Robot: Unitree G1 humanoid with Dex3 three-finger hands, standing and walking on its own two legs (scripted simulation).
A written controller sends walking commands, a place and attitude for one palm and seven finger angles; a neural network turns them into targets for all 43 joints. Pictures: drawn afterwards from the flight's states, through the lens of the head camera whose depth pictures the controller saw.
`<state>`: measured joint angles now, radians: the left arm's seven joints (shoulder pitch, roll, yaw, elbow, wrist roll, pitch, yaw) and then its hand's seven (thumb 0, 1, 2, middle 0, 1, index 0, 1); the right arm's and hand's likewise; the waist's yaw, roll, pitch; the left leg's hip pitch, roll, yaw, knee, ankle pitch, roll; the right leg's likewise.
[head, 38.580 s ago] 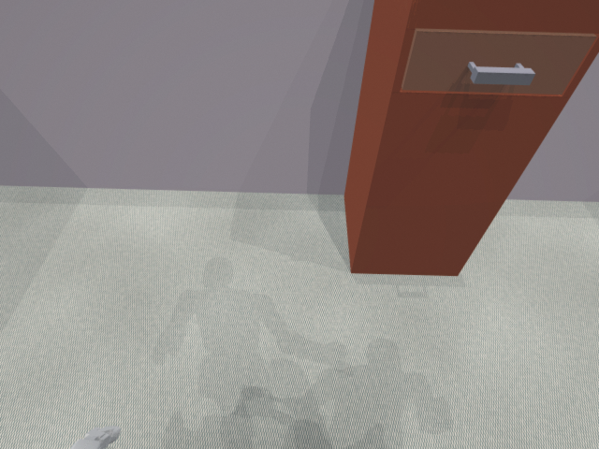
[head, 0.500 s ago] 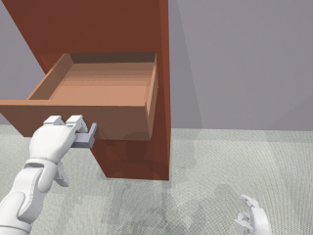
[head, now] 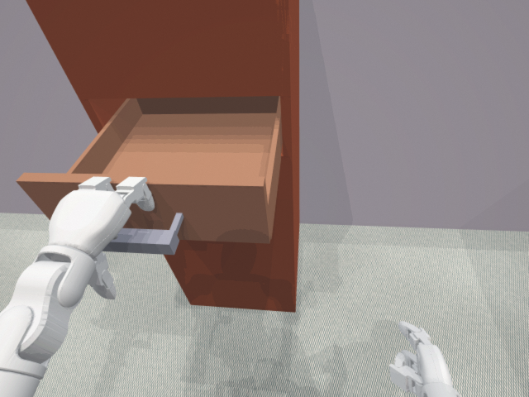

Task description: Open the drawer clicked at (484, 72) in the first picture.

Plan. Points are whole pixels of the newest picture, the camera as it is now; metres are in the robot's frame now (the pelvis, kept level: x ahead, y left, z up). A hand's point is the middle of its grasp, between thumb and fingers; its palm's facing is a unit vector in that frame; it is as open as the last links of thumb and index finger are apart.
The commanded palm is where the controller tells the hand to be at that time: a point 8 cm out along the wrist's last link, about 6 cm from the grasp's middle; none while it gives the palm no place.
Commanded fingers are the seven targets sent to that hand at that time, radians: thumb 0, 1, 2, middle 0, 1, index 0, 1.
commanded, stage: lift the hand off the handle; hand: left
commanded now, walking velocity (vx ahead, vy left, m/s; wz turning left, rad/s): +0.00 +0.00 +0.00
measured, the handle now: (141, 229) +0.31 +0.26 +0.10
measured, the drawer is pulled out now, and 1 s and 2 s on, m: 0.24 0.24 0.24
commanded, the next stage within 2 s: draw the hand back to the body in 0.78 s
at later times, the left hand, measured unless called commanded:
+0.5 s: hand (87, 164) +0.30 +0.27 +0.24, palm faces +0.24 +0.01 -0.97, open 13.7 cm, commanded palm +0.25 +0.26 +0.28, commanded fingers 0.00 -0.50 0.30 -0.30 -1.20 -0.30 -1.20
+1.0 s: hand (100, 165) +0.31 +0.26 +0.23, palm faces +0.14 -0.01 -0.99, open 13.8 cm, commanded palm +0.24 +0.26 +0.30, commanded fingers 0.00 -0.50 0.30 -0.30 -1.20 -0.30 -1.20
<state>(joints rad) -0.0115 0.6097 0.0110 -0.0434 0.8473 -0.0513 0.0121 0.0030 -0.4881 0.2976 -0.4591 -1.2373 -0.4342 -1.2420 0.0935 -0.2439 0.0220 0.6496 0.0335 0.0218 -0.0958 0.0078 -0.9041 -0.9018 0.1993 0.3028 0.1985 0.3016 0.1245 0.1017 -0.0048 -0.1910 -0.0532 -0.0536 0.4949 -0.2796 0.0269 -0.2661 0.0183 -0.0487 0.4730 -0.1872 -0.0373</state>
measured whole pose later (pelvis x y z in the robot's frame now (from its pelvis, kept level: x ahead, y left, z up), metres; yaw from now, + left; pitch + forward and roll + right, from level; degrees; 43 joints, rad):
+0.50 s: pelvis +0.00 +0.01 +0.00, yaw +0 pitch -2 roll +0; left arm -0.24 0.67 0.06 -0.15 0.79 0.16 -0.18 0.00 -0.49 0.30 -0.35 -1.21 -0.35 -1.21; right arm 0.06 -0.27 0.07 0.62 0.05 0.07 -0.02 0.01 -0.90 -0.90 0.20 0.30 0.20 0.30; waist 0.12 0.12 -0.02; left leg -0.15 -0.06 -0.05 0.43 -0.25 0.03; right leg -0.23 0.01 -0.04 0.42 -0.16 -0.03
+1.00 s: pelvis +0.00 +0.00 +0.00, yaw +0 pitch +0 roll +0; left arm -0.23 0.71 0.11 -0.22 0.75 0.22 -0.32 0.00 -0.49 0.30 -0.32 -1.20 -0.32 -1.20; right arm 0.08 -0.30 0.06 0.58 0.06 0.09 0.01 0.01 -0.91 -0.90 0.20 0.30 0.20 0.30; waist 0.11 0.13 -0.02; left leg -0.22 -0.05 -0.05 0.51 -0.29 0.02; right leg -0.30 0.02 -0.04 0.50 -0.20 -0.04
